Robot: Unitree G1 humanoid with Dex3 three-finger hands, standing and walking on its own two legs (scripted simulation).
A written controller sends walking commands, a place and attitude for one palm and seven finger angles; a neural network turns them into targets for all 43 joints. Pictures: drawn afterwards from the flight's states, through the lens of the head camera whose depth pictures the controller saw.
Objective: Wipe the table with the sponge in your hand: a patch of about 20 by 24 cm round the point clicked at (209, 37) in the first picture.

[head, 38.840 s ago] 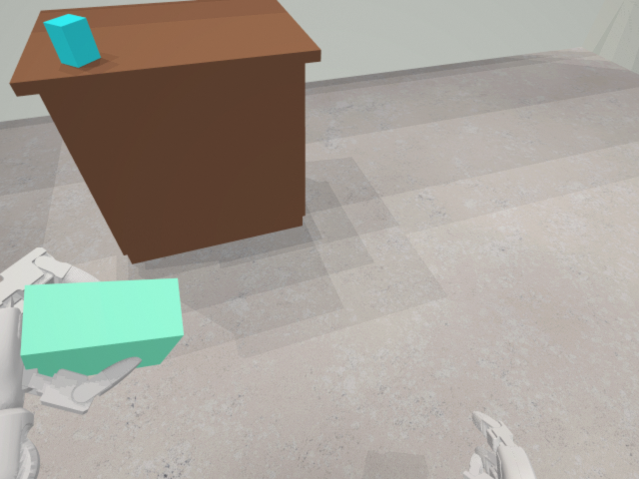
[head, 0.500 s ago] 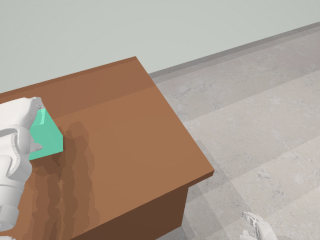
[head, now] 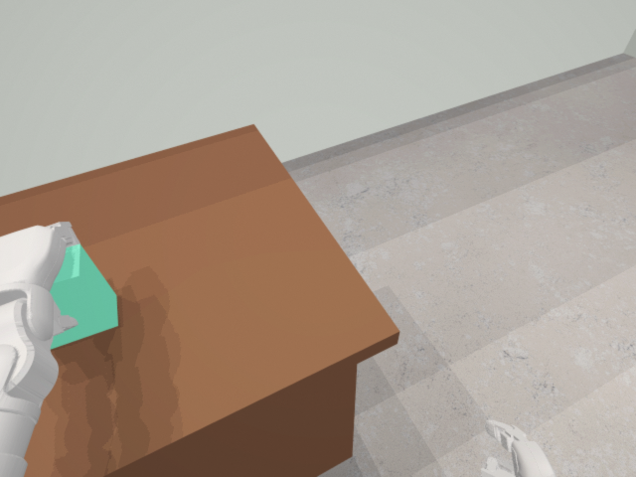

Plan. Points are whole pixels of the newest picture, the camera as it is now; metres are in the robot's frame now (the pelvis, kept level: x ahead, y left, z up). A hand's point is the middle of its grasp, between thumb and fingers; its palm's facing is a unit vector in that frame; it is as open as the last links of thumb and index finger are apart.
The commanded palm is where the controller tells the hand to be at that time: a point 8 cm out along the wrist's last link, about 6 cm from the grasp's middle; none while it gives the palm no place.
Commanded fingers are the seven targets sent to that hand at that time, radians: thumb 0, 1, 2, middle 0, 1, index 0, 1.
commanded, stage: wipe back along the first lane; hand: left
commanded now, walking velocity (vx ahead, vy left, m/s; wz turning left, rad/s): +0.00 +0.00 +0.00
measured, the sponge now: (58, 310) +0.28 +0.38 +0.07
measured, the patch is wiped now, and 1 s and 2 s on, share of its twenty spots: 1.00 1.00 1.00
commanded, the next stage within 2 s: lift the sponge slowly off the table in 0.96 s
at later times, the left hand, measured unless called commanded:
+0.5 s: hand (49, 315) +0.25 +0.34 +0.11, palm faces +0.03 -0.03 -1.00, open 9.9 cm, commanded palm +0.20 +0.33 +0.14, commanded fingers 0.00 0.10 1.30 -1.20 -1.60 -1.20 -1.60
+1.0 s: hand (40, 367) +0.19 +0.31 +0.11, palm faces +0.12 -0.05 -0.99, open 9.9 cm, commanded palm +0.15 +0.29 +0.13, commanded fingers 0.00 0.10 1.30 -1.20 -1.60 -1.20 -1.60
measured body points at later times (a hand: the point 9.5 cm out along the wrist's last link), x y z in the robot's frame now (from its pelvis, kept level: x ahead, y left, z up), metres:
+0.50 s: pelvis +0.01 -0.02 +0.00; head +0.00 -0.05 +0.45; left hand +0.24 +0.34 +0.16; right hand +0.21 -0.26 -0.10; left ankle +0.00 +0.08 -0.74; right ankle -0.04 -0.12 -0.74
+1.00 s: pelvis +0.00 +0.00 +0.00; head -0.02 -0.04 +0.44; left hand +0.18 +0.31 +0.17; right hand +0.22 -0.21 -0.09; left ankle +0.00 +0.08 -0.74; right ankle -0.04 -0.12 -0.74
